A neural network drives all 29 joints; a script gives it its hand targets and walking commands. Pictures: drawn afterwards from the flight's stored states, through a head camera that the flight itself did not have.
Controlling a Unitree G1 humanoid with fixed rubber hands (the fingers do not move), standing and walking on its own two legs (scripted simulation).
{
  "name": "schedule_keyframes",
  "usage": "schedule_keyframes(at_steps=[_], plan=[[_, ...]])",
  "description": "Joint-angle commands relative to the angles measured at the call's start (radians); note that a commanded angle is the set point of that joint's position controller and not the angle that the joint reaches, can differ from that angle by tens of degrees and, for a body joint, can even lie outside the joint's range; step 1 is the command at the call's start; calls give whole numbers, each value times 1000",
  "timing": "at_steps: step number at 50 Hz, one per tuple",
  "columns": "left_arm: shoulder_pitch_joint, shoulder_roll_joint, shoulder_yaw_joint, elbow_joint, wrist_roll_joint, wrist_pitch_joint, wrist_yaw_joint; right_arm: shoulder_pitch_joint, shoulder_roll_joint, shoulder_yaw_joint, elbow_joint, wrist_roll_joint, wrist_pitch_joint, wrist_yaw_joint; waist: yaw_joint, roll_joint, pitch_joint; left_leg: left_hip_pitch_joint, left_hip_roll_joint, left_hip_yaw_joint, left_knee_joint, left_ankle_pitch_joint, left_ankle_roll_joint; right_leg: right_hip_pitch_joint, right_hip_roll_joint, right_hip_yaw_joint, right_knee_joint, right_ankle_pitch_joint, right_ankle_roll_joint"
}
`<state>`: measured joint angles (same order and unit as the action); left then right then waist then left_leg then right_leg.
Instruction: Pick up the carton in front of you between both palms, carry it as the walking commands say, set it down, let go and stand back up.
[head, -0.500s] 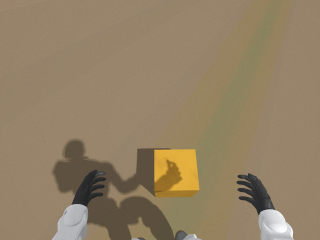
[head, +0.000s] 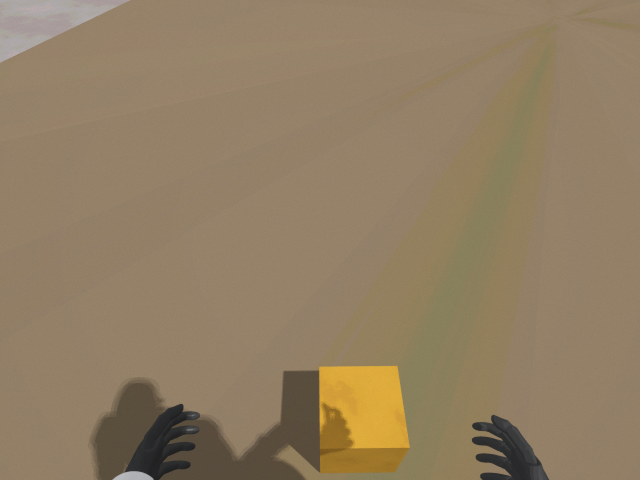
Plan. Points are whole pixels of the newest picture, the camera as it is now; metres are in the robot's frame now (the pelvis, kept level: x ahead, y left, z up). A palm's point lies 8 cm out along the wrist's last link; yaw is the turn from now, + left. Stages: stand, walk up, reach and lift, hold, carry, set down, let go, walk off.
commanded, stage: let go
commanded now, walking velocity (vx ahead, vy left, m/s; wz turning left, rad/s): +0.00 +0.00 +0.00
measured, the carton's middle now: (357, 420) +0.41 -0.08 -0.65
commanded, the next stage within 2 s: stand in 0.10 s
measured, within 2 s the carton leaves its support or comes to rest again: neither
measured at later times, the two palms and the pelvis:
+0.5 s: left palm out of the picture +0.15 +0.23 -0.12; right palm out of the picture +0.12 -0.28 -0.10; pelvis +0.04 -0.01 -0.01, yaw -4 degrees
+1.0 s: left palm out of the picture +0.14 +0.23 -0.14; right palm out of the picture +0.05 -0.28 -0.13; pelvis +0.04 -0.02 -0.02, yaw -7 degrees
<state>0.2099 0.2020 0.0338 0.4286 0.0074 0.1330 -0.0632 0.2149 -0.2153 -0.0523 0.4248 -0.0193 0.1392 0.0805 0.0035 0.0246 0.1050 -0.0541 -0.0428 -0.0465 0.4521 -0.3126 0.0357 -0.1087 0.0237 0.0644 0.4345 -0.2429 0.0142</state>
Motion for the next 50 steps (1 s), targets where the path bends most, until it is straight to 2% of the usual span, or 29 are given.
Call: schedule_keyframes(at_steps=[1, 4, 5, 6, 7, 8, 10, 13, 15, 19, 30, 50], plan=[[-32, 87, 30, -92, 4, -10, 1, -27, -104, -36, -99, 0, -11, -4, 0, -2, -62, -136, 39, 1, -103, 270, -51, 126, 36, -57, -10, 208, -1], [-35, 88, 30, -95, 7, -11, -1, -28, -100, -33, -104, 2, -12, -5, 0, 0, -72, -124, 34, 5, -90, 284, -52, 118, 33, -52, -9, 223, -2], [16, 94, 37, -40, -7, -41, 20, -60, -135, -49, -145, -20, 39, -32, 21, -27, -123, -66, 34, 8, -53, 368, -45, 93, 56, -62, 14, 205, 6], [95, 180, 37, 120, 43, -111, 60, 9, -157, -33, 13, -32, -72, -72, -6, -57, -88, -99, 105, 25, -33, -97, -62, -125, -89, 34, -61, -11, 32], [72, 197, 42, 116, 45, -144, 80, 53, -149, -31, 24, -44, -116, -94, -25, -78, -24, -123, 113, -17, -46, -162, -60, -211, -87, 81, -91, -154, 22], [33, 176, 33, 123, 42, -169, 84, 42, -145, -26, 43, -40, -146, -102, -28, -54, -10, -149, 125, -36, -42, -164, -52, -260, -83, 92, -81, -159, 16], [24, 141, 20, 152, 31, -201, 74, 20, -136, -16, 63, -28, -185, -108, -22, -16, -76, -146, 143, -53, -25, -102, -40, -239, -76, 97, -34, -21, 2], [30, 151, 20, 200, 23, -225, 64, 33, -145, -9, 89, -15, -209, -106, -27, -33, -208, -111, 142, -41, 30, 104, -41, -169, -80, 117, 35, 244, -22], [58, 159, 18, 230, 22, -223, 67, 57, -154, -6, 106, -8, -209, -111, -26, -16, -228, -106, 142, -29, 58, 214, -44, -163, -75, 117, 68, 317, -28], [97, 166, 11, 273, 20, -209, 73, 101, -162, 5, 128, 2, -193, -121, -22, 4, -211, -121, 146, -10, 86, 313, -40, -189, -61, 110, 104, 309, -34], [118, 164, -1, 314, 12, -177, 87, 183, -169, 17, 166, 9, -165, -136, -22, -14, -187, -139, 141, 35, 114, 395, -20, -206, -43, 111, 172, 342, -51], [116, 164, -10, 346, 12, -142, 101, 240, -163, 21, 247, 2, -128, -139, -28, -29, -127, -136, 135, 67, 85, 230, 6, -233, -29, 141, 175, 276, -62]])
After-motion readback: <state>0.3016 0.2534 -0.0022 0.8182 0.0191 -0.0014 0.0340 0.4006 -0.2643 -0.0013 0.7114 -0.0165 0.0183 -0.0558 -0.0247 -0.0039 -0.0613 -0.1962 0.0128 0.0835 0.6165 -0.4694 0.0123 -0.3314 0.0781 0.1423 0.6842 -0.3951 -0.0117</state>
